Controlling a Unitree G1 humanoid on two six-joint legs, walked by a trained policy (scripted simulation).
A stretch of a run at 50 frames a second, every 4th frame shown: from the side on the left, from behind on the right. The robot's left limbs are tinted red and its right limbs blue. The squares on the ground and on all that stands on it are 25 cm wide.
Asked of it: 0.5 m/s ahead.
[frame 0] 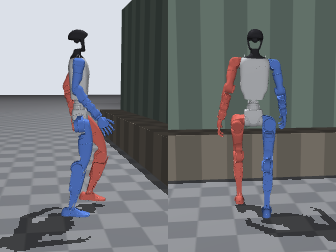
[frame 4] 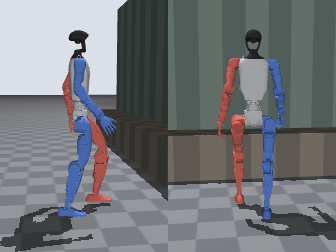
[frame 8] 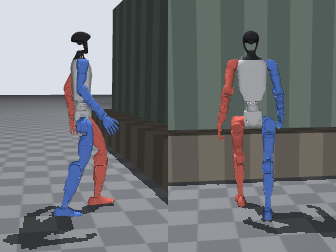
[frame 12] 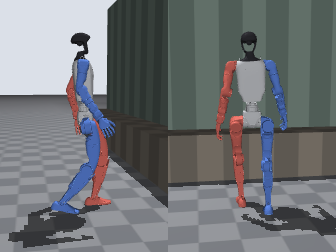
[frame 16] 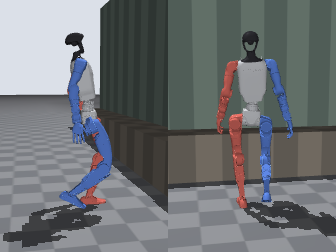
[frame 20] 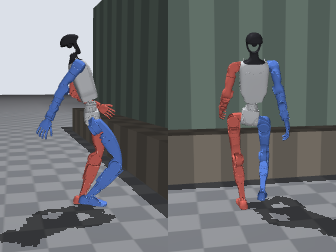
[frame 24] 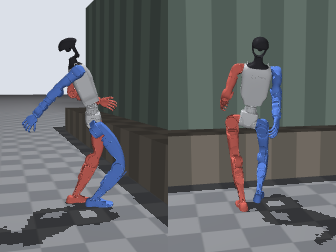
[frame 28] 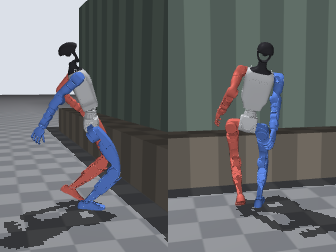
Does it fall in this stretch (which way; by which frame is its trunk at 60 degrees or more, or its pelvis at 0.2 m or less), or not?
no
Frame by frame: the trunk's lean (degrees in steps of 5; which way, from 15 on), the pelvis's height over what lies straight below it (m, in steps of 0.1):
0: 0, 0.8
4: 0, 0.8
8: 0, 0.8
12: 5, 0.8
16: 15 backward, 0.8
20: 20 backward, 0.7
24: 25 backward, 0.7
28: 25 backward and to its right, 0.7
